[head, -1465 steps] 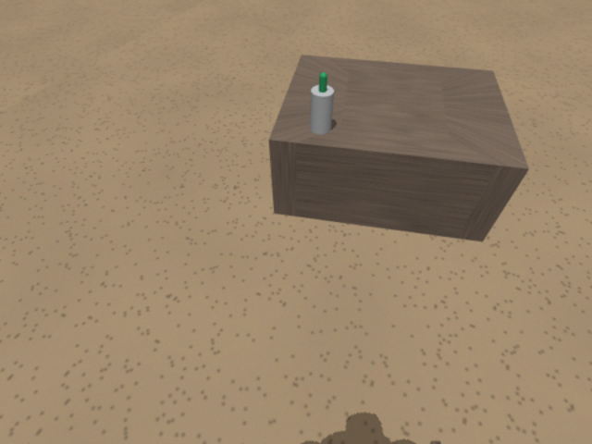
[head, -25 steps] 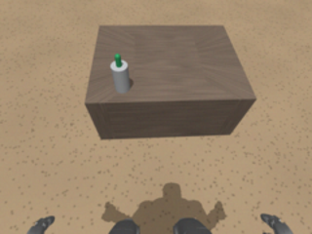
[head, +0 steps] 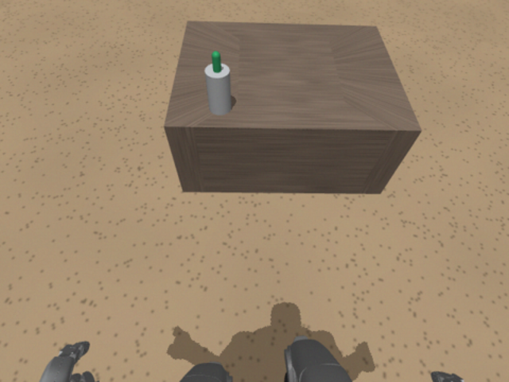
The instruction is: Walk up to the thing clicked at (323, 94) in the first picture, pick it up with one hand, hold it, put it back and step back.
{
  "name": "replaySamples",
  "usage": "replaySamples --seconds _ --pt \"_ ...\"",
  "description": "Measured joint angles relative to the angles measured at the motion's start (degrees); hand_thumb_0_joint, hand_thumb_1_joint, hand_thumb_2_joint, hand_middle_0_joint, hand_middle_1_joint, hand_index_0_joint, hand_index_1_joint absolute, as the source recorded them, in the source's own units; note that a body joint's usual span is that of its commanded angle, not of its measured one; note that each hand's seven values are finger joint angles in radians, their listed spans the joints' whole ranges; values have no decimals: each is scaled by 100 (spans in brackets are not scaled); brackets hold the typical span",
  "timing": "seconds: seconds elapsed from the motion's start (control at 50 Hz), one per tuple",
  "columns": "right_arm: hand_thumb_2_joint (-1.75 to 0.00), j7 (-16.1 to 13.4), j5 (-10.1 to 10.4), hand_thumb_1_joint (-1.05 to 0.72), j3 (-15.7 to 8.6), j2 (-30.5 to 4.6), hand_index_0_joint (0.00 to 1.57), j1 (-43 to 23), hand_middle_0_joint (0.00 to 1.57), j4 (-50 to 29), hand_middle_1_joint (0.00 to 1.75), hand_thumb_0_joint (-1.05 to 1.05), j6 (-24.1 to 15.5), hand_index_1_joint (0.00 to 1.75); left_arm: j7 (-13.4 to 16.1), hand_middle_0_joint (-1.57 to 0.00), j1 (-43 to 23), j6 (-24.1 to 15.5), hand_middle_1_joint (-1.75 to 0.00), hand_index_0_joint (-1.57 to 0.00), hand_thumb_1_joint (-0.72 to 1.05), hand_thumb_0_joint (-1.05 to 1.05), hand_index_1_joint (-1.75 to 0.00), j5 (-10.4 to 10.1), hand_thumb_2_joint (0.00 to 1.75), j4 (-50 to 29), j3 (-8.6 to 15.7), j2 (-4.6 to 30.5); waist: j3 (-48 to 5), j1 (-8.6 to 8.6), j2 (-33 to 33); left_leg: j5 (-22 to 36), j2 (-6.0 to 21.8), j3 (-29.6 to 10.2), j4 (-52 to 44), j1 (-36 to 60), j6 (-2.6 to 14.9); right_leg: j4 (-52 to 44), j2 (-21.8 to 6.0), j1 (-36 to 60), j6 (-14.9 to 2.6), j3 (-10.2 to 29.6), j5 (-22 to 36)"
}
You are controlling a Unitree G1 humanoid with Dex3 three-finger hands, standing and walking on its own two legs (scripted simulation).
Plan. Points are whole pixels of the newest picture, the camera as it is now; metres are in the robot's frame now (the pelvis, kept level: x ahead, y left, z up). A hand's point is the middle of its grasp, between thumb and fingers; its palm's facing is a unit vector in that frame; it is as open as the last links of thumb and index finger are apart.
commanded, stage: step back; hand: left
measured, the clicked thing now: (218, 82) +1.02 +0.14 -0.22
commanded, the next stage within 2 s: stand in 1.12 s
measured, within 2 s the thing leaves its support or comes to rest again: neither
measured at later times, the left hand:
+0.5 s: hand out of the picture -0.03 +0.26 -0.14, palm faces +0.00 -0.93 -0.37, open 7.4 cm
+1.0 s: hand out of the picture +0.08 +0.23 -0.14, palm faces +0.00 -0.94 -0.34, open 7.4 cm
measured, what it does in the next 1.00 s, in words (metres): steps on the spot: right foot, then left foot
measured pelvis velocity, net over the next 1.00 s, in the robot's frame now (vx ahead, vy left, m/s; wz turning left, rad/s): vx -0.02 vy -0.02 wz -0.02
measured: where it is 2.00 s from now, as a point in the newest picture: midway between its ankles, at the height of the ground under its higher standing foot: outside the picture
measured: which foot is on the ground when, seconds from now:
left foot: down 0.00-0.26, up 0.28-0.48, down 0.50-1.00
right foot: up 0.00-0.20, down 0.22-1.00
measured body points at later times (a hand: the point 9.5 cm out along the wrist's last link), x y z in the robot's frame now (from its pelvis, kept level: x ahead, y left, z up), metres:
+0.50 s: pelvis -0.07 -0.01 +0.01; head -0.06 -0.01 +0.46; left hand -0.03 +0.31 -0.11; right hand -0.03 -0.33 -0.11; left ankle -0.02 +0.11 -0.72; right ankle -0.10 -0.13 -0.72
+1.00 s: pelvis -0.02 -0.02 +0.01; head -0.01 -0.02 +0.46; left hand +0.08 +0.28 -0.11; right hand +0.05 -0.33 -0.11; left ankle -0.01 +0.11 -0.72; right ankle -0.05 -0.15 -0.72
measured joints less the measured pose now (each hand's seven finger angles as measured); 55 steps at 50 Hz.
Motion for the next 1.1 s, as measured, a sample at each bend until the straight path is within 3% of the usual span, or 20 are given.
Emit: replaySamples --seconds 0.04,0.1,0.16,0.2,0.26,0.3,0.36,0.44,0.48,0.54,0.6,0.64,0.72,0.78,0.84,0.86,0.9,1.1 --pt "-90 -19 -14 -91 43 58 21 -5 21 1 30 1 -35 30 -17 -20 52 1 -30 -20 90 1 -30 -38 90 80 14 15 -100 -9 5 209 107 11 -200 -43 -7 782 301 -75 -50 168 -38" --pt "-90 -23 -27 -90 32 81 21 -40 21 -17 30 1 -102 30 -110 -20 239 -77 -30 -20 90 1 -30 -15 90 166 52 12 -251 25 6 448 225 97 -424 -122 3 825 347 229 2 167 155" --pt "-90 6 -54 -90 -5 65 21 -82 21 -82 30 1 -178 30 -217 -20 501 -142 -30 -20 90 1 -30 29 90 328 45 6 -412 33 18 558 325 225 -482 -232 20 -286 152 877 68 19 -59" --pt "-90 33 -78 -90 -26 31 21 -107 21 -122 30 1 -190 30 -265 -20 658 -198 -30 -20 90 1 -30 45 90 491 41 -9 -517 51 57 583 419 320 -424 -326 -6 -1370 16 1400 2 -172 -179" --pt "-90 41 -60 -90 -87 -83 21 -108 21 -94 30 1 -141 30 -271 -20 779 -316 -30 -20 90 1 -30 123 90 769 76 -152 -534 36 355 261 616 161 -87 -479 -85 -2435 163 1879 -93 -385 800" --pt "-90 18 -29 -91 -113 -75 21 22 21 37 30 1 -91 30 -286 -20 935 -355 -30 -20 90 1 -30 175 90 832 66 -203 -705 120 325 -420 391 -107 310 -623 -171 -2381 115 1797 -194 -380 722" --pt "-90 38 64 -91 -124 -154 20 203 20 213 30 1 -151 30 -261 -20 1039 -415 -30 -20 90 1 -30 171 90 893 44 -296 -752 199 304 -440 122 -352 787 -700 -216 -2575 -38 1854 -184 -396 963" --pt "-90 75 68 -91 -123 -215 20 477 20 435 30 1 -213 30 -296 -20 1031 -475 -30 -20 90 1 -30 178 90 875 35 -327 -791 176 360 -468 182 -251 397 -450 -260 -2682 -145 1940 -63 -585 974" --pt "-90 88 56 -91 -127 -185 20 563 20 535 30 1 -246 30 -306 -20 975 -462 -30 -21 90 1 -30 156 90 837 23 -277 -786 159 320 -323 230 -92 -187 -157 -259 -2583 -221 1933 0 -681 889" --pt "-90 50 31 -91 -138 -40 20 503 20 643 30 1 -340 30 -287 -20 840 -402 -30 -20 90 1 -30 86 90 820 -16 -162 -651 155 60 619 51 75 -705 110 -142 -2164 -447 1820 42 -613 664" --pt "-90 61 9 -91 -94 94 20 410 20 576 30 1 -441 30 -271 -20 710 -312 -30 -20 90 1 -30 12 90 907 -40 -105 -665 85 -4 511 78 133 -642 68 -40 -1490 -323 1482 -108 -464 37" --pt "-90 51 -6 -91 -51 178 21 351 20 512 30 1 -499 30 -265 -20 615 -304 -30 -20 90 1 -30 -6 90 930 -36 -55 -655 36 -43 513 120 153 -704 108 -39 -1177 -281 1277 -154 -438 -75" --pt "-90 47 -15 -90 -10 209 21 204 21 480 30 1 -485 30 -278 -20 430 -392 -30 -20 90 1 -30 -17 90 958 -15 -38 -655 -48 13 483 221 126 -698 116 -120 -1764 -324 1253 -135 -530 251" --pt "-90 28 61 -90 8 157 21 101 21 524 30 1 -376 30 -247 -20 305 -483 -30 -20 90 1 -30 38 90 1015 1 -105 -662 -63 205 303 373 1 -416 37 -235 -2464 -207 1504 -12 -666 1227" --pt "-90 -2 101 -91 26 144 21 54 20 639 30 1 -315 30 -246 -20 291 -526 -30 -20 90 1 -30 71 90 1047 -48 -172 -797 -8 250 -295 299 -129 -182 -10 -228 -2438 -193 1527 12 -700 1122" --pt "-90 -1 105 -91 30 123 21 51 20 666 30 1 -337 30 -244 -20 265 -515 -30 -20 90 1 -30 63 90 1067 -69 -196 -815 -11 251 -260 280 -100 -261 36 -213 -2412 -220 1542 17 -717 1067" --pt "-90 -6 104 -91 20 84 20 26 20 753 30 1 -395 30 -234 -20 181 -496 -30 -20 90 1 -30 39 90 1120 -109 -252 -805 -21 257 363 251 -86 -526 164 -207 -2374 -275 1594 55 -748 983" --pt "-90 -46 123 -91 81 175 20 -300 20 963 30 1 -422 30 -183 -20 -227 -471 -30 -20 90 1 -30 -66 90 1245 -133 -296 -698 16 112 229 231 -124 -770 394 -217 -2742 -297 1890 82 -801 1028"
